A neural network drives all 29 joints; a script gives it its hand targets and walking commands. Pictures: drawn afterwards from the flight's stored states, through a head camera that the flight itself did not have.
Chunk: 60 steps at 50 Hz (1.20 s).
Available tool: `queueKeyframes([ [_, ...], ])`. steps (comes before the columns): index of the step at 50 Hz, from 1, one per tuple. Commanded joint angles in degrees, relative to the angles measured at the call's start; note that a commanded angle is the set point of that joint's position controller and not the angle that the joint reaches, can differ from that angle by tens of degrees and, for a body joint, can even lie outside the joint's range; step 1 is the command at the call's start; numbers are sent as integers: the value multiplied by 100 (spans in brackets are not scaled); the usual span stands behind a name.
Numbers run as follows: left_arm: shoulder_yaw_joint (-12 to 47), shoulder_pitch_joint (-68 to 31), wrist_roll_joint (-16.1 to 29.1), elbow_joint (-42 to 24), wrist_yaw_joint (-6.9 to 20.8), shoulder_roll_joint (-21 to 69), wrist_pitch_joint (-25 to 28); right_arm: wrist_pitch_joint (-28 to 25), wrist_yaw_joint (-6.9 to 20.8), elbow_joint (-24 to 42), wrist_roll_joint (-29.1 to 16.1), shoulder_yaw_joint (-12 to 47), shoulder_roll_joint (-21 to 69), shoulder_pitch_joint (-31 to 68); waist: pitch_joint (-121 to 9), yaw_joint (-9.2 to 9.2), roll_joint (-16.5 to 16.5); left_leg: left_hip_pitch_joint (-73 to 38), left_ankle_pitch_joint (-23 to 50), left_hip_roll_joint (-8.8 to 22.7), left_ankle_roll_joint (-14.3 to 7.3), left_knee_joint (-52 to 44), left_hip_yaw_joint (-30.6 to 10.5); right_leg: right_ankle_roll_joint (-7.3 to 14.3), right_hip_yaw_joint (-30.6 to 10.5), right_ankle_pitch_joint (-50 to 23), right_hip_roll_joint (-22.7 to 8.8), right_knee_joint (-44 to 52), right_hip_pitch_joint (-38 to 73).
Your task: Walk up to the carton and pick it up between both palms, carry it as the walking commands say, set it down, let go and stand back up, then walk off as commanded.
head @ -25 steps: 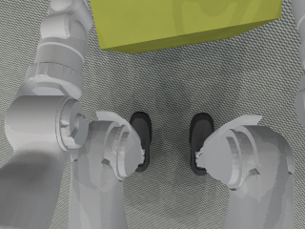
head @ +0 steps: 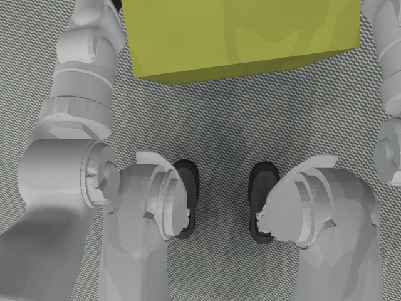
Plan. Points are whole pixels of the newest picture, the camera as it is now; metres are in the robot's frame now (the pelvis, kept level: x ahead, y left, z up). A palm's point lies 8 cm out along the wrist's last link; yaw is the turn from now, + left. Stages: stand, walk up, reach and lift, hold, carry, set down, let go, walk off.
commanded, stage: reach and lift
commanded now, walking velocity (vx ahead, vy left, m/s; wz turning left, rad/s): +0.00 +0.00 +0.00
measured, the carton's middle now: out of the picture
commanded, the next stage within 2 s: none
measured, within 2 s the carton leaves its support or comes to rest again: neither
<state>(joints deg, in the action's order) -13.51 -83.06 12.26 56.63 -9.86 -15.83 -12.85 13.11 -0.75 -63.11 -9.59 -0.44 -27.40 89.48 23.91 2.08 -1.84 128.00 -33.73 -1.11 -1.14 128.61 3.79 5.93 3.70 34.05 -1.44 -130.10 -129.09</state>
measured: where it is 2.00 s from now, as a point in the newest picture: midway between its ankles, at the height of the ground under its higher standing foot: (222, 213)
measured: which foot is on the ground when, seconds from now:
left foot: down 0.00-1.00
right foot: down 0.00-1.00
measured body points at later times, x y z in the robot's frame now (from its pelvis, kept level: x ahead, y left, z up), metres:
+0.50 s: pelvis +0.00 +0.00 +0.05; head +0.35 -0.03 +0.32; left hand +0.56 +0.17 -0.08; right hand +0.59 -0.19 -0.08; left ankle +0.12 +0.11 -0.32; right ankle +0.11 -0.09 -0.32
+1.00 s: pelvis +0.00 -0.01 +0.10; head +0.33 -0.04 +0.40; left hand +0.54 +0.17 +0.00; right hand +0.57 -0.19 -0.01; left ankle +0.11 +0.11 -0.32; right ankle +0.11 -0.09 -0.32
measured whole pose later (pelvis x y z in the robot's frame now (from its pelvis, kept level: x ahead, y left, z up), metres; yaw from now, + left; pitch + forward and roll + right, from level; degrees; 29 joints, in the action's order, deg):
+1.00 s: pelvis +0.00 -0.01 +0.10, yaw +0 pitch +46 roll +4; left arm -31.6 -67.7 -4.7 36.3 -3.8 -5.2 -23.0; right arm 22.3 2.6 -48.7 6.9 -16.4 -16.4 77.0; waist 0.4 2.9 -0.2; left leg 123.5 -29.7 -1.6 0.6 107.4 2.3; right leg 4.6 1.9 29.1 1.7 -109.0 -125.5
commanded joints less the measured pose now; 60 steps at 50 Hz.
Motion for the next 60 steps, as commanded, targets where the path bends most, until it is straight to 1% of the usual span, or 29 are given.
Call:
queueKeyframes([
  [1,1756,-4146,566,-1923,1550,5200,173,-163,1521,1850,-536,1189,5406,3203,-8612,6,728,-3306,2458,-520,-43,-782,-96,-221,-548,-2942,527,945,4609],
  [5,1671,-4233,373,-2117,1477,5031,104,-59,1478,1596,-338,1014,5493,2987,-8551,72,699,-3237,2309,-548,-11,-982,-72,-248,-506,-2719,569,1095,4420],
  [8,1561,-4143,154,-2110,1465,5027,26,25,1505,1375,-172,857,5619,2765,-8373,126,631,-3294,2197,-561,8,-1135,-56,-260,-465,-2479,601,1244,4139],
  [12,1389,-3895,-142,-2029,1524,5164,-102,141,1577,1198,65,677,5819,2519,-8111,205,617,-3231,2073,-569,34,-1333,-18,-281,-446,-2286,641,1439,3914],
  [15,1322,-3792,-280,-2089,1600,5305,-201,228,1625,1210,225,588,5941,2407,-8083,193,622,-3202,2042,-577,61,-1460,-2,-289,-451,-2253,659,1578,3879],
  [21,1336,-3688,-368,-2229,1733,5491,-363,355,1662,1354,440,494,6019,2299,-8189,73,608,-3193,2022,-597,107,-1665,-7,-278,-451,-2270,670,1805,3933],
  [26,1541,-3752,-261,-2553,1775,5617,-458,438,1641,1768,350,689,6105,2387,-9019,49,631,-3476,2280,-626,130,-1773,-8,-289,-446,-2624,683,1917,4404],
  [30,1556,-3643,-282,-2680,1786,5655,-572,557,1626,1962,328,734,6180,2324,-9409,83,664,-3539,2401,-645,137,-1926,7,-306,-424,-2844,715,2058,4642],
  [35,1381,-3307,-465,-2608,1860,5713,-682,668,1646,1937,446,665,6375,2082,-9336,192,771,-3294,2314,-651,133,-2184,54,-342,-446,-2904,759,2305,4745],
  [39,1240,-3073,-608,-2529,1962,5754,-750,729,1653,1876,592,567,6507,1900,-9184,245,844,-3056,2157,-647,136,-2398,87,-369,-489,-2856,777,2534,4787],
  [49,1138,-2897,-758,-2519,2223,5865,-892,852,1623,1888,836,416,6755,1736,-9195,222,859,-2907,1782,-644,138,-2866,133,-401,-553,-2605,769,3070,5091],
  [60,1178,-2630,-847,-2540,2384,6127,-1049,999,1677,1976,917,409,7072,1514,-9476,237,784,-3264,1859,-648,166,-3330,125,-432,-484,-2570,819,3489,5406],
])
